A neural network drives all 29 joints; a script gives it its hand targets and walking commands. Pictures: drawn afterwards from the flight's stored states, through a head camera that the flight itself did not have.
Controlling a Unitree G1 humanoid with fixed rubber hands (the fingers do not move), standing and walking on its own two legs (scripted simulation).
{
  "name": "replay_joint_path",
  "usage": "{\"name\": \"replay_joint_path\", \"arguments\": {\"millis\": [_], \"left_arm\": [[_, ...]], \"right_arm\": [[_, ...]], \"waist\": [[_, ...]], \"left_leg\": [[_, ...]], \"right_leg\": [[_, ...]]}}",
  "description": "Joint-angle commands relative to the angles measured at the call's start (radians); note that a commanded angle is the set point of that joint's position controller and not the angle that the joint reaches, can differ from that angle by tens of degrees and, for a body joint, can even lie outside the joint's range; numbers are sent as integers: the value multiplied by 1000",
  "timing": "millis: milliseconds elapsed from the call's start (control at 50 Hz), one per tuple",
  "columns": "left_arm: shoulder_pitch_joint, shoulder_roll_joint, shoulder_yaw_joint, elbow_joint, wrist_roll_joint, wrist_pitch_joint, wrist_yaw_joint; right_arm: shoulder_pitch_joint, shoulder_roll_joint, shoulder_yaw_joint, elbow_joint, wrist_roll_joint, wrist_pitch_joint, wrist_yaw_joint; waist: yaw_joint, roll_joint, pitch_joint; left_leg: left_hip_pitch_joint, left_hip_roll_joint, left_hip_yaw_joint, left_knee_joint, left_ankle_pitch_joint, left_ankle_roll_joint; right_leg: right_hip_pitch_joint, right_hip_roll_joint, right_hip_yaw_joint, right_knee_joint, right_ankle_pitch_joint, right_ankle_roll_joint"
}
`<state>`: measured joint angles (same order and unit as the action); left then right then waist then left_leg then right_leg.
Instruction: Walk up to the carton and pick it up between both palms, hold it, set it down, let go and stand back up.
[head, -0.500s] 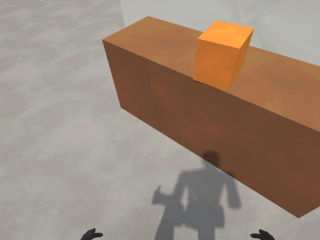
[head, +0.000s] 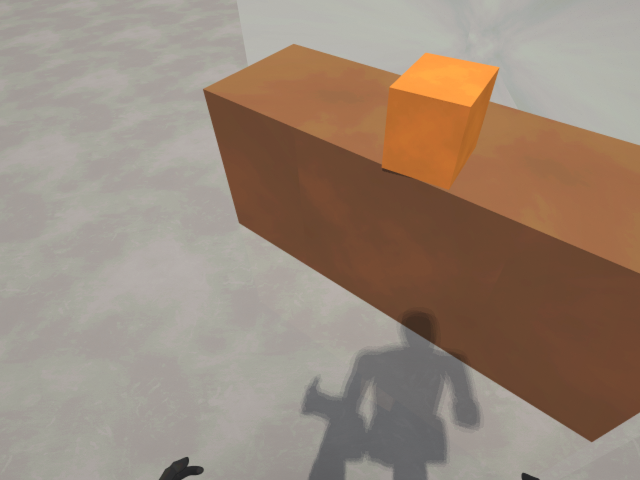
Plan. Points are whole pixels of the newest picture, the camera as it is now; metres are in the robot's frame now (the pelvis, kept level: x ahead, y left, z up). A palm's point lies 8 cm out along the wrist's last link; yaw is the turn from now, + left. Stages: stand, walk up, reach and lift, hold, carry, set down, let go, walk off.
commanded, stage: stand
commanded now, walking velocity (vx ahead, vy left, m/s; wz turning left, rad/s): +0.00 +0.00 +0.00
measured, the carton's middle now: (437, 120) +0.90 -0.22 -0.02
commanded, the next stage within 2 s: none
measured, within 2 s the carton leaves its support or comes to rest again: neither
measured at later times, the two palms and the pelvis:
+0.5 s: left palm out of the picture +0.09 +0.25 -0.10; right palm out of the picture +0.09 -0.24 -0.10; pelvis -0.01 +0.00 +0.00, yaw +0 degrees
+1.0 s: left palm out of the picture +0.08 +0.25 -0.10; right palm out of the picture +0.07 -0.24 -0.10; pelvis -0.01 +0.01 +0.00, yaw -1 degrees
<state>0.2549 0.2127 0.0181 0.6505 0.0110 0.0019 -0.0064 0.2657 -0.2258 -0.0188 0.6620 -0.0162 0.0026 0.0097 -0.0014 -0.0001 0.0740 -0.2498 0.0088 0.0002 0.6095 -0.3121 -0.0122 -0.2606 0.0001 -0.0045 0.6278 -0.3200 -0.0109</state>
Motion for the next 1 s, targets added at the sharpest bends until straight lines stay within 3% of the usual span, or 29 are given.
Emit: {"name": "replay_joint_path", "arguments": {"millis": [0,60,160,180,320,360,440,460,540,580,740,820,980], "left_arm": [[-18,141,42,-110,-2,-30,6],[-9,143,44,-102,-1,-30,5],[-5,147,44,-99,-1,-33,6],[-4,147,43,-96,-2,-33,6],[10,148,41,-88,-2,-27,7],[15,150,41,-87,-2,-28,6],[16,154,36,-84,-3,-29,6],[21,152,37,-84,1,-29,6],[21,157,37,-74,-2,-28,6],[28,152,34,-75,-3,-30,7],[39,155,30,-60,-3,-27,7],[54,151,29,-51,1,-28,7],[51,153,26,-43,-2,-29,8]], "right_arm": [[-19,-131,-43,-112,3,-28,-7],[-14,-130,-42,-104,1,-28,-8],[-3,-133,-42,-92,2,-32,-8],[-10,-133,-39,-89,2,-32,-7],[-8,-133,-35,-88,5,-27,-9],[2,-135,-33,-83,6,-29,-9],[-1,-143,-33,-83,5,-31,-10],[-6,-141,-33,-82,4,-30,-9],[6,-143,-31,-75,8,-31,-9],[1,-148,-31,-73,6,-32,-9],[18,-149,-31,-63,6,-28,-10],[12,-149,-29,-63,10,-29,-10],[20,-151,-26,-47,8,-29,-9]], "waist": [[1,-11,-73],[2,-5,-62],[1,-25,-86],[2,-5,-96],[5,-14,-37],[3,4,-55],[3,-16,-66],[7,7,-78],[3,-19,-57],[5,3,-53],[0,-14,-46],[8,19,-54],[7,-16,-52]], "left_leg": [[15,70,-75,-107,119,40],[6,71,-75,-115,94,43],[22,75,-73,-106,149,43],[24,72,-70,-106,152,40],[-8,73,-73,-127,75,40],[-8,76,-75,-130,98,43],[-3,77,-84,-137,65,46],[-6,75,-83,-135,54,44],[-24,79,-85,-149,57,47],[-18,74,-79,-144,68,45],[-13,81,-84,-161,42,50],[-34,83,-88,-175,27,49],[-17,86,-82,-171,30,49]], "right_leg": [[-19,-77,101,-151,124,-27],[-20,-84,117,-161,94,-31],[3,-82,104,-152,151,-30],[13,-85,111,-152,161,-30],[-32,-84,115,-176,81,-26],[-14,-81,108,-170,109,-28],[-16,-82,114,-173,60,-32],[-15,-80,117,-172,59,-28],[-16,-78,113,-170,71,-27],[-14,-80,114,-172,80,-26],[-37,-75,112,-177,59,-26],[-2,-76,115,-167,77,-21],[-20,-74,124,-174,72,-24]]}}
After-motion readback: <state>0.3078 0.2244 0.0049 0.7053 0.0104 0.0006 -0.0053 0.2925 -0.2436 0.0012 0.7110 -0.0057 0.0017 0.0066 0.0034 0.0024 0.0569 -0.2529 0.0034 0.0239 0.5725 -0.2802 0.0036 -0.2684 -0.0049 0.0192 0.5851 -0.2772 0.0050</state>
